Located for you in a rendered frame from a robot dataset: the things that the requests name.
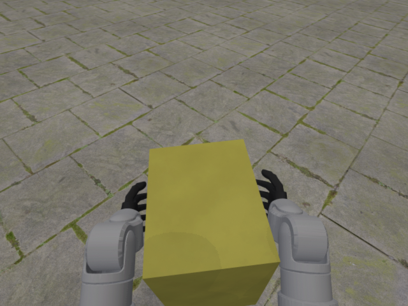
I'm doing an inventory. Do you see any right robot hand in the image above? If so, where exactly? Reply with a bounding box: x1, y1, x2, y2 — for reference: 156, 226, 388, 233
256, 170, 287, 218

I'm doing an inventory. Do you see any left robot hand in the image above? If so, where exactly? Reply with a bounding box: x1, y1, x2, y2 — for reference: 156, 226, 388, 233
121, 182, 147, 232

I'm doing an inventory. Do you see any robot right forearm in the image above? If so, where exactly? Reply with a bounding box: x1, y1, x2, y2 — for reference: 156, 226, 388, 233
267, 198, 339, 306

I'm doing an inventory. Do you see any carton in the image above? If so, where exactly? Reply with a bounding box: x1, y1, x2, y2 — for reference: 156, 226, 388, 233
142, 139, 281, 306

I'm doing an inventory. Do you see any robot left forearm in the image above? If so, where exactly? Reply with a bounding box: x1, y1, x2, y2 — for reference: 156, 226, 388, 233
79, 208, 143, 306

